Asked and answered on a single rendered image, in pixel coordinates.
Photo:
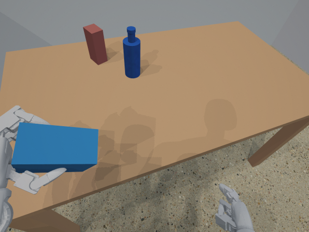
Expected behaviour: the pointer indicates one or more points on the left robot hand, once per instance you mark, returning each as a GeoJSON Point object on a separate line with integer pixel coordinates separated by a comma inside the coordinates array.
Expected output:
{"type": "Point", "coordinates": [28, 181]}

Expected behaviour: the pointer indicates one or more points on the robot left forearm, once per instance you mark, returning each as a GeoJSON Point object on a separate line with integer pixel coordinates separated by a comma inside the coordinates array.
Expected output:
{"type": "Point", "coordinates": [6, 210]}

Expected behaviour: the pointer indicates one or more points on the table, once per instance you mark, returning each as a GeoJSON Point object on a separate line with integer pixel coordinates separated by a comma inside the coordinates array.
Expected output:
{"type": "Point", "coordinates": [200, 89]}

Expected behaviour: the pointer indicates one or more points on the right robot hand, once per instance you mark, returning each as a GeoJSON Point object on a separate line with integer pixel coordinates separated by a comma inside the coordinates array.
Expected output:
{"type": "Point", "coordinates": [237, 216]}

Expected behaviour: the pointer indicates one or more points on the sponge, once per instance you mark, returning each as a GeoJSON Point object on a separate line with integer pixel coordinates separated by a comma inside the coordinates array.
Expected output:
{"type": "Point", "coordinates": [41, 148]}

